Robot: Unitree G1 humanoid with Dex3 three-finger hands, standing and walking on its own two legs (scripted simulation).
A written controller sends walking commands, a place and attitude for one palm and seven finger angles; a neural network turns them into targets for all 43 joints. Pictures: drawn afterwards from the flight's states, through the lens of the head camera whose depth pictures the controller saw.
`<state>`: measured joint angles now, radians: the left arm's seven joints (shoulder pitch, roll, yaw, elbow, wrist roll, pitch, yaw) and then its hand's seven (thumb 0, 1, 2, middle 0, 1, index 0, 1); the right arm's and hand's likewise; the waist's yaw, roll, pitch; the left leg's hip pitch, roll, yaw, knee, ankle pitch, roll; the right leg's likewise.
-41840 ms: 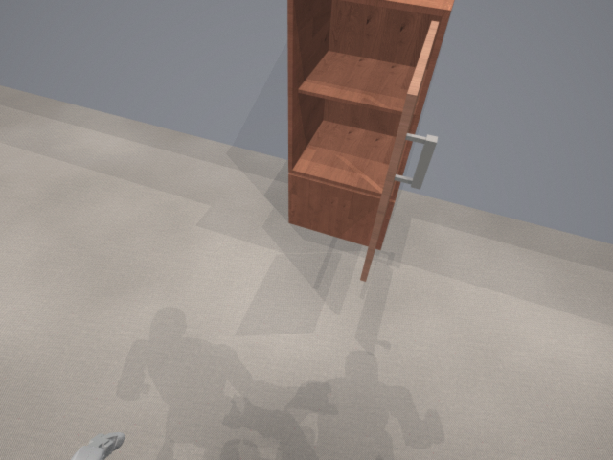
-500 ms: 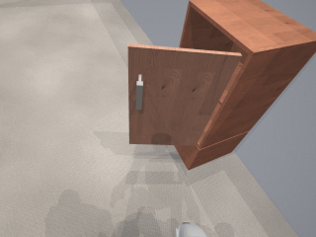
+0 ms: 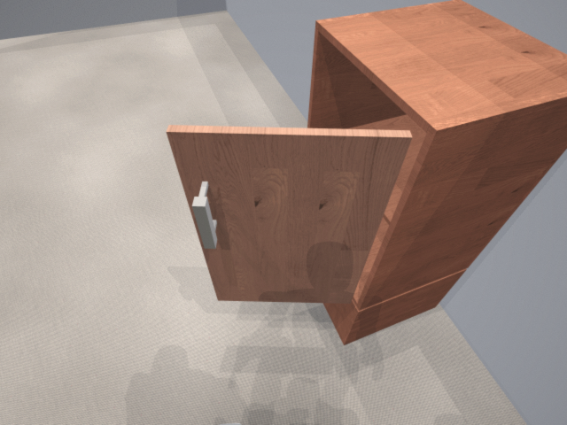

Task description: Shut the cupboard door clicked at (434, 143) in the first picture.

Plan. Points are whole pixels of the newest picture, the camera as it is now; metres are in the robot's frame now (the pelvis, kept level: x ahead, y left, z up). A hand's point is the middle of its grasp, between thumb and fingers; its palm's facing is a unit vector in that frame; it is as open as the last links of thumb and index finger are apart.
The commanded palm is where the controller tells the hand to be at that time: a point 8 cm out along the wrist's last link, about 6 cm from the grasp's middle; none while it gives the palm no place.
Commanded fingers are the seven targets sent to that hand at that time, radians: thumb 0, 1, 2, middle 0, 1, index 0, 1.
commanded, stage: come to a stop and stand still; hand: left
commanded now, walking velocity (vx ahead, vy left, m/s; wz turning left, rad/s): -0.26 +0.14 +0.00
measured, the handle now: (207, 215) +0.47 +0.17 -0.03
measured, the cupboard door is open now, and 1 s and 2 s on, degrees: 67 67 67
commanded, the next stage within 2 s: look again from close up in 0.74 s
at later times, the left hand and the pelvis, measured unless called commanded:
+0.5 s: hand out of the picture -0.01 +0.17 -0.17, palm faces +0.03 -0.96 -0.27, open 7.3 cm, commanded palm none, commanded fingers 0.00 0.90 0.90 -0.20 -0.30 -0.20 -0.30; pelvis -0.03 -0.03 -0.01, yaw +0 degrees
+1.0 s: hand out of the picture -0.02 +0.19 -0.19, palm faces +0.00 -0.98 -0.20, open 7.3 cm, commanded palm none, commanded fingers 0.00 0.90 0.90 -0.20 -0.30 -0.20 -0.30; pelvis -0.03 +0.01 -0.01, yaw +0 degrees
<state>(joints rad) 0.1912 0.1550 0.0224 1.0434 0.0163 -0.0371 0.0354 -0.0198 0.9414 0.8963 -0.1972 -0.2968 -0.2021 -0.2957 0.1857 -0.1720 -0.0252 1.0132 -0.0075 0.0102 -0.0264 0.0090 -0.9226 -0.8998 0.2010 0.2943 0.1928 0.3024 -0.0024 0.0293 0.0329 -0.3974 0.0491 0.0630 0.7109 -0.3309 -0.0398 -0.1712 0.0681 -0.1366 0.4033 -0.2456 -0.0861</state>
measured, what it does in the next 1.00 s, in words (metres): steps on the spot: left foot, then right foot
